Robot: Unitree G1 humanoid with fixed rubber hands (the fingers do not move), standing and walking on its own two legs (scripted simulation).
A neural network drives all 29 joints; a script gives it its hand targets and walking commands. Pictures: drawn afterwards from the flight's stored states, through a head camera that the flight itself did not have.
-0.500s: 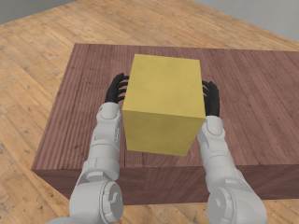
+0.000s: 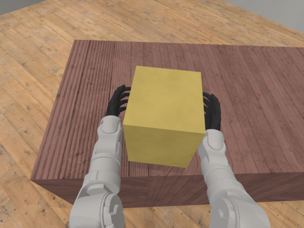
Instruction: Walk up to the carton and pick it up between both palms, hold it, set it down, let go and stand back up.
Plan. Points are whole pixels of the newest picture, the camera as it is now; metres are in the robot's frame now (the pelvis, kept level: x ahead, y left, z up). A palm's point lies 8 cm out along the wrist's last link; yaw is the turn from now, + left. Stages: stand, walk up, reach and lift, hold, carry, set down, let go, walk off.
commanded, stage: set down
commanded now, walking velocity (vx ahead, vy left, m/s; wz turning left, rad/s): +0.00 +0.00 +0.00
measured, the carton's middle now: (162, 119) +0.39 -0.02 +0.02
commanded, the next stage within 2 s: none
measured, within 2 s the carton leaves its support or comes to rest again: rests again in 1.22 s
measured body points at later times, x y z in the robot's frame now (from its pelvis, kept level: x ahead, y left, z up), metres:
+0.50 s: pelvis -0.02 -0.01 +0.00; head +0.06 +0.02 +0.44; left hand +0.40 +0.10 +0.01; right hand +0.36 -0.17 +0.02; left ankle -0.01 +0.10 -0.75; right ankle -0.05 -0.11 -0.75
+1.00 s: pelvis -0.02 -0.01 +0.00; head +0.08 +0.03 +0.43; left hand +0.40 +0.10 +0.00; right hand +0.36 -0.16 +0.01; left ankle -0.01 +0.10 -0.75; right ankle -0.05 -0.11 -0.75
